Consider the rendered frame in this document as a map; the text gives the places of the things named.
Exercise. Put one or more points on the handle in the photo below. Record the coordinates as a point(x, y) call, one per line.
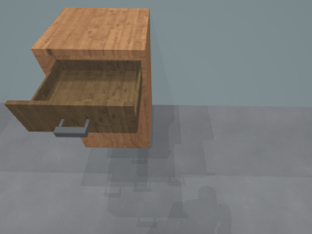
point(62, 131)

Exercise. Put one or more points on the drawer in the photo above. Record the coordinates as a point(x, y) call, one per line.
point(105, 91)

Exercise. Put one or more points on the cabinet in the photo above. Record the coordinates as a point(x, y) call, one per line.
point(104, 34)

